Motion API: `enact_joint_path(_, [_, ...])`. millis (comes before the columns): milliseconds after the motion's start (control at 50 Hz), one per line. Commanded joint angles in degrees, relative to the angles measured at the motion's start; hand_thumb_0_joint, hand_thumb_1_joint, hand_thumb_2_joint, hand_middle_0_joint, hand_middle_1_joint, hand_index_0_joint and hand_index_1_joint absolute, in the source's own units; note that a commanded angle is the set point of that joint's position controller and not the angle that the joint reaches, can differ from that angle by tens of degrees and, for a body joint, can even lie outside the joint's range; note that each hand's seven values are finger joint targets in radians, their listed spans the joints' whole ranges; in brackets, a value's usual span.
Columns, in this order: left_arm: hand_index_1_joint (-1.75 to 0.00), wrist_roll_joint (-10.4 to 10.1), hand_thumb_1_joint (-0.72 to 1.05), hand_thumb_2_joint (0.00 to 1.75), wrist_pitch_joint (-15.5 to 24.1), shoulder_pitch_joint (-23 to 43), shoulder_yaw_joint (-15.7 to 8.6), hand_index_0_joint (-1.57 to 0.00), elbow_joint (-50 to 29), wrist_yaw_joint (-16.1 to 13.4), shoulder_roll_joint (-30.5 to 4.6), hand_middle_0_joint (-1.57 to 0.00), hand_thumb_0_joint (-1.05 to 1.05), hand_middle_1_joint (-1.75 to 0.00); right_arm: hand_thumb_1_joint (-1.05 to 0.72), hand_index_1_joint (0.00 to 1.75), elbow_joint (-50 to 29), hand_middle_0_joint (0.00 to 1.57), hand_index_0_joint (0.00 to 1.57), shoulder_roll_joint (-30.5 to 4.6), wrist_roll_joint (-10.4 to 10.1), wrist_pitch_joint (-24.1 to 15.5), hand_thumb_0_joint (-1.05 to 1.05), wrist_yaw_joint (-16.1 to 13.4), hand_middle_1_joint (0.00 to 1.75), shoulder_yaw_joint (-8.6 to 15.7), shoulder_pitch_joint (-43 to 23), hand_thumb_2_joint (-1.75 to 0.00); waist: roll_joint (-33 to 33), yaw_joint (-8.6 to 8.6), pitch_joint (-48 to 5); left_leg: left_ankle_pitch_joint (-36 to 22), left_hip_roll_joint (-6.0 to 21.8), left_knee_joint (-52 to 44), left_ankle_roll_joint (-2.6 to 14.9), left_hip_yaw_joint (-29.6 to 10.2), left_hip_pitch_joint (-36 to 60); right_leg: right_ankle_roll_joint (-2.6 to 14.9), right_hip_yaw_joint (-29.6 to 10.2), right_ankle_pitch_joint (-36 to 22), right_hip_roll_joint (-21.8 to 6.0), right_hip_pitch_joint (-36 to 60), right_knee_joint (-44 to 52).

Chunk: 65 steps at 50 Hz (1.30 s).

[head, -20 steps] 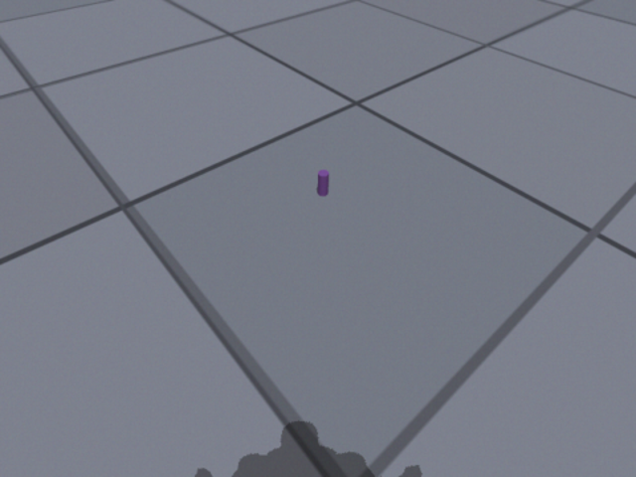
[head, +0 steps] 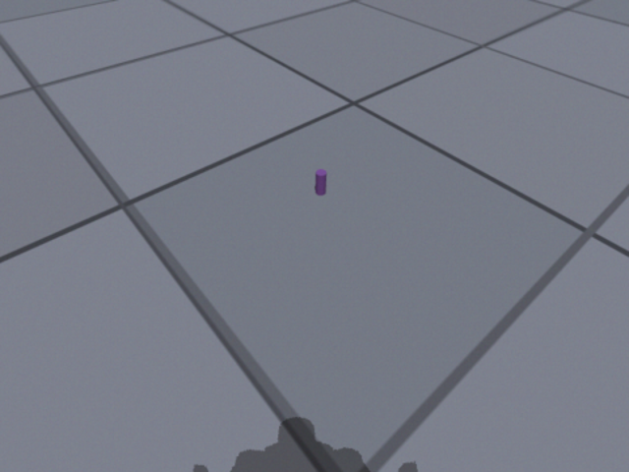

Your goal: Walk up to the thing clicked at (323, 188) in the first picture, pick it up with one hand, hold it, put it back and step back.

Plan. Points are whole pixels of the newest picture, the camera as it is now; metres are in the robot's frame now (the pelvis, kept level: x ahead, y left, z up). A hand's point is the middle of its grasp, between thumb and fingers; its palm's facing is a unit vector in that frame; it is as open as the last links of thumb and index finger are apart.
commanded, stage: stand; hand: left
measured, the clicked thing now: (320, 182) +1.52 -0.06 -0.72
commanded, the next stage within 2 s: walk up in 0.72 s
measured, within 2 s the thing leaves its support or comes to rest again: neither
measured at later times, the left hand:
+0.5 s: hand out of the picture +0.07 +0.25 -0.16, palm faces -0.02 -0.94 -0.33, open 7.4 cm
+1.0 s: hand out of the picture +0.15 +0.24 -0.14, palm faces -0.13 -0.91 -0.40, open 7.4 cm
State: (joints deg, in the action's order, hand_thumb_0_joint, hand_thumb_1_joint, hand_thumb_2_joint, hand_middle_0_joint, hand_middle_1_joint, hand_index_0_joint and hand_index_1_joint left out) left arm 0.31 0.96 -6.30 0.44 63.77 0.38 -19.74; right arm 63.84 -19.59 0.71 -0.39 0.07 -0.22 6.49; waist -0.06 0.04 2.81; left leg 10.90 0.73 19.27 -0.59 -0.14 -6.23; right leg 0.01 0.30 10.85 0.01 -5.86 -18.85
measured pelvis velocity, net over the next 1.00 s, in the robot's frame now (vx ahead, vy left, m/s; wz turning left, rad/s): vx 0.05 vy -0.05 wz -0.10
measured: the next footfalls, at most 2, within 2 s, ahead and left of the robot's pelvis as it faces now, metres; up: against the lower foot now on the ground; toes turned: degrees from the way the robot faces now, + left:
right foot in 1.02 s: +0.16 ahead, -0.21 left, +0.00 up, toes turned -9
left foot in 1.40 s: +0.39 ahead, +0.04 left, +0.00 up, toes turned -2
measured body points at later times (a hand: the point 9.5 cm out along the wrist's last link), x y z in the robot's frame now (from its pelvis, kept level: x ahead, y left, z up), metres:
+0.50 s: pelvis +0.00 +0.00 +0.00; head +0.01 +0.00 +0.45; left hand +0.07 +0.30 -0.13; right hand +0.07 -0.30 -0.13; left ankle +0.00 +0.13 -0.75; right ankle -0.01 -0.12 -0.75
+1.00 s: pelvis +0.05 -0.05 -0.01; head +0.05 -0.06 +0.43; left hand +0.16 +0.29 -0.11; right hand +0.06 -0.39 -0.14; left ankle +0.00 +0.12 -0.75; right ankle +0.11 -0.20 -0.74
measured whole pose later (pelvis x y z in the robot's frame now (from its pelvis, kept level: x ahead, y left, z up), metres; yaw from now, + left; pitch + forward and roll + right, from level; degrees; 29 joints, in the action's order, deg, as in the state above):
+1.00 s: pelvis +0.05 -0.05 -0.01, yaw -6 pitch -2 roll +1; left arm 1.8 1.7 -13.3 -4.7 56.5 6.3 -26.0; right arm 58.2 -25.4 3.4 -2.5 3.1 5.4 14.7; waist 0.4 0.7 1.6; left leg 20.8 4.6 25.1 -0.4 4.4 -2.5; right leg 0.4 0.4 17.7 -5.0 -21.2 -35.8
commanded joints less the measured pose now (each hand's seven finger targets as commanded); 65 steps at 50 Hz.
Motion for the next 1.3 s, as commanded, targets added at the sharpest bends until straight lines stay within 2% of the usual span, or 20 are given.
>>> enact_joint_path(0, [-0.3, 0.3, 0.9, 0.9, 1.1, 1.9, -2.6, -0.2, -3.4, -1.0, -12.0, -0.2, 0.0, -0.3, -0.9, 0.3, -3.6, 0.2, 0.2, -12.1, -0.3, -1.4, 0.0, -0.7, 0.3, 2.5, -2.3, -0.9, 0.3, -0.11, -4.6, -9.9, 6.6, -2.5, 2.1, -5.2, 1.2, 1.54, -5.1, -10.0, -7.3, 0.7, 2.4])
enact_joint_path(380, [-0.3, 0.3, 0.9, 0.9, 0.9, 1.4, -2.7, -0.2, -3.3, -1.0, -12.3, -0.2, 0.0, -0.3, -0.9, 0.3, -3.5, 0.2, 0.2, -12.1, -0.2, -1.5, 0.0, -0.6, 0.3, 2.3, -2.1, -0.9, -0.1, -0.11, -2.8, -7.3, 6.5, -3.8, 1.96, -5.6, 0.7, 1.43, -5.2, -6.4, -7.0, -0.8, 3.2])
enact_joint_path(680, [-0.3, 0.3, 0.9, 0.9, 0.9, 0.7, -2.5, -0.2, -3.3, -0.9, -12.1, -0.2, 0.0, -0.3, -0.9, 0.3, -3.2, 0.2, 0.2, -12.5, -0.2, -1.5, 0.0, -0.6, 0.3, 2.2, -1.8, -0.9, 0.9, -0.26, -4.1, -8.7, 6.6, -3.1, 2.11, -5.4, 0.9, 1.47, -5.5, -9.3, -7.5, 0.5, 2.7])
enact_joint_path(700, [-0.3, 1.9, 0.9, 0.9, 1.4, -2.7, -6.7, -0.2, -7.4, 1.1, -18.0, -0.2, 0.0, -0.3, -0.9, 0.3, -6.6, 0.2, 0.2, -18.7, 1.2, -3.0, 0.0, 0.5, 0.3, 6.5, 2.2, -0.9, -0.8, 0.6, -10.7, 20.7, 5.9, 2.1, 6.03, -5.4, 5.2, 3.68, -6.7, 19.0, -4.4, -3.1, -2.4])
enact_joint_path(720, [-0.3, 2.1, 0.9, 0.9, 1.2, -0.2, -6.7, -0.2, -7.6, 1.9, -17.3, -0.2, 0.0, -0.3, -0.9, 0.3, -5.3, 0.2, 0.2, -19.6, 1.7, -3.4, 0.0, 0.9, 0.3, 7.2, 5.0, -0.9, 1.7, 2.33, -6.7, 30.6, 7.4, 0.1, 7.39, -8.3, 6.9, 3.93, -6.5, 26.7, -4.2, -13.9, -6.7])
enact_joint_path(740, [-0.3, 2.4, 0.9, 0.9, 1.1, 4.5, -6.8, -0.2, -9.4, 2.5, -15.4, -0.2, 0.0, -0.3, -0.9, 0.3, -5.3, 0.2, 0.2, -20.0, 1.6, -3.5, 0.0, 1.0, 0.3, 8.2, 7.6, -0.9, 4.6, 4.85, -1.7, 34.9, 12.1, -4.2, 10.0, -14.6, 8.9, 3.18, -3.6, 24.5, -2.3, -24.5, -13.5])
enact_joint_path(760, [-0.3, 2.2, 0.9, 0.9, 1.0, 7.4, -6.5, -0.2, -11.3, 2.9, -13.7, -0.2, 0.0, -0.3, -0.9, 0.3, -5.8, 0.2, 0.2, -21.6, 1.7, -3.7, 0.0, 1.2, 0.3, 9.1, 8.9, -0.9, 10.0, 6.3, 4.5, 36.8, 20.1, -11.2, 13.97, -23.5, 8.3, 1.97, -1.0, 17.8, -1.0, -33.6, -26.0])
enact_joint_path(780, [-0.3, 2.3, 0.9, 0.9, 1.4, 7.5, -6.3, -0.2, -12.7, 2.9, -13.9, -0.2, 0.0, -0.3, -0.9, 0.3, -7.3, 0.2, 0.2, -22.3, 1.8, -4.4, 0.0, 1.2, 0.3, 9.5, 8.0, -0.9, 8.4, 5.73, 7.5, 32.3, 25.1, -13.1, 16.51, -27.2, 7.7, 1.82, -5.3, 17.0, -4.8, -38.4, -30.1])
enact_joint_path(820, [-0.3, 1.8, 0.9, 0.9, 2.0, 3.8, -6.7, -0.2, -12.8, 3.9, -15.6, -0.2, 0.0, -0.3, -0.9, 0.3, -9.4, 0.2, 0.2, -20.2, 1.6, -5.2, 0.0, 1.1, 0.3, 8.9, 5.7, -0.9, 2.9, 2.8, 3.5, 29.9, 21.9, -13.1, 15.04, -22.3, 7.4, 1.66, -7.1, 13.9, -6.9, -35.3, -31.8])
enact_joint_path(860, [-0.3, 1.4, 0.9, 0.9, 1.9, -1.0, -6.8, -0.2, -12.5, 5.1, -15.7, -0.2, 0.0, -0.3, -0.9, 0.3, -11.9, 0.2, 0.2, -21.1, 1.9, -5.2, 0.0, 1.6, 0.3, 9.2, 0.5, -0.9, 9.2, -0.22, 1.8, 27.9, 19.5, -13.0, 13.24, -15.1, 2.7, 0.69, -4.4, 13.7, -7.5, -27.3, -26.8])
enact_joint_path(920, [-0.3, 1.5, 0.9, 0.9, 1.7, -5.2, -7.7, -0.2, -11.4, 5.7, -15.3, -0.2, 0.0, -0.3, -0.9, 0.3, -13.3, 0.2, 0.2, -20.2, 2.4, -4.8, 0.0, 2.4, 0.3, 9.0, -2.9, -0.9, 11.0, -2.38, 0.8, 22.1, 13.4, -8.1, 9.72, -3.5, -8.2, 0.46, 1.0, 7.6, -5.1, -10.8, -19.1])
enact_joint_path(960, [-0.3, 1.7, 0.9, 0.9, 2.1, -11.8, -8.3, -0.2, -9.2, 5.1, -15.4, -0.2, 0.0, -0.3, -0.9, 0.3, -13.6, 0.2, 0.2, -18.8, 2.2, -4.0, 0.0, 2.5, 0.3, 8.6, -3.7, -0.9, 4.3, -5.5, -1.0, 22.5, 9.6, 3.7, 7.94, 2.5, -14.8, 0.08, 5.5, 0.1, -2.0, 2.5, -11.5])
enact_joint_path(980, [-0.3, 2.0, 0.9, 0.9, 2.6, -17.6, -9.5, -0.2, -7.5, 4.3, -17.9, -0.2, 0.0, -0.3, -0.9, 0.3, -13.6, 0.2, 0.2, -16.2, 2.5, -3.6, 0.0, 2.4, 0.3, 7.7, -2.0, -0.9, -5.2, -7.69, -3.9, 21.7, 6.1, 17.6, 6.73, 5.3, -22.3, 0.48, 5.2, 3.9, 0.4, 13.4, -12.3])
enact_joint_path(1000, [-0.3, 2.3, 0.9, 0.9, 2.9, -24.9, -11.0, -0.2, -7.0, 3.0, -22.1, -0.2, 0.0, -0.3, -0.9, 0.3, -14.8, 0.2, 0.2, -11.7, 2.1, -3.5, 0.0, 2.6, 0.3, 6.0, -0.6, -0.9, -20.2, -11.38, -5.3, 25.8, 0.3, 37.5, 4.99, 8.3, -32.3, 3.17, -8.4, 20.6, -6.2, 19.2, -3.5])
enact_joint_path(1020, [-0.3, 2.4, 0.9, 0.9, 3.6, -22.3, -10.9, -0.2, -10.2, 2.5, -26.1, -0.2, 0.0, -0.3, -0.9, 0.3, -16.9, 0.2, 0.2, -11.7, 0.9, -3.3, 0.0, 2.7, 0.3, 5.6, -1.4, -0.9, -20.9, -9.28, -3.8, 23.8, -2.4, 47.2, 2.64, 1.9, -37.6, 10.29, -39.5, 40.4, -21.1, 10.5, 12.7])
enact_joint_path(1040, [-0.3, 1.5, 0.9, 0.9, 3.6, -14.4, -10.4, -0.2, -12.9, 2.6, -27.4, -0.2, 0.0, -0.3, -0.9, 0.3, -16.4, 0.2, 0.2, -17.0, 1.1, -3.1, 0.0, 2.5, 0.3, 7.0, -3.0, -0.9, -11.0, -6.2, 2.8, 18.9, 3.9, 47.9, 1.66, -4.1, -34.8, 15.32, -45.5, 46.8, -25.9, 0.0, 15.8])
enact_joint_path(1080, [-0.3, 0.3, 0.9, 0.9, 3.9, -8.1, -9.5, -0.2, -14.3, 2.3, -23.5, -0.2, 0.0, -0.3, -0.9, 0.3, -13.3, 0.2, 0.2, -18.5, 0.4, -3.3, 0.0, 3.1, 0.3, 7.4, 2.0, -0.9, -5.5, -1.82, 4.3, 11.0, 7.0, 45.5, 1.88, -4.0, -32.5, 13.24, -31.5, 34.6, -19.7, -1.8, 11.5])
enact_joint_path(1140, [-0.3, 0.3, 0.9, 0.9, 4.4, -7.9, -8.5, -0.2, -14.8, 2.3, -21.0, -0.2, 0.0, -0.3, -0.9, 0.3, -11.9, 0.2, 0.2, -17.3, 0.5, -3.2, 0.0, 4.1, 0.3, 7.4, 6.7, -0.9, -7.7, -0.34, 3.5, 8.3, 8.0, 36.2, 1.35, -3.0, -24.9, 11.85, -18.4, 22.8, -15.1, -6.9, 9.8])
enact_joint_path(1200, [-0.3, 0.3, 0.9, 0.9, 4.8, -8.2, -8.5, -0.2, -16.2, 2.4, -21.4, -0.2, 0.0, -0.3, -0.9, 0.3, -14.1, 0.2, 0.2, -16.7, 0.8, -2.9, 0.0, 5.2, 0.3, 7.7, 4.6, -0.9, -8.1, -0.78, 4.0, 6.7, 7.2, 27.5, 0.58, -0.7, -22.7, 11.96, -14.3, 22.2, -13.8, -9.3, 9.8])
enact_joint_path(1280, [-0.3, 0.6, 0.9, 0.9, 5.3, -9.0, -8.3, -0.2, -17.4, 2.6, -21.4, -0.2, 0.0, -0.3, -0.9, 0.3, -16.5, 0.2, 0.2, -15.6, 0.9, -3.9, 0.0, 5.2, 0.3, 7.8, 0.6, -0.9, -4.6, -2.07, 1.8, 0.7, 6.4, 17.8, 0.43, 1.7, -18.0, 11.16, -10.7, 14.2, -13.4, -7.4, 6.4])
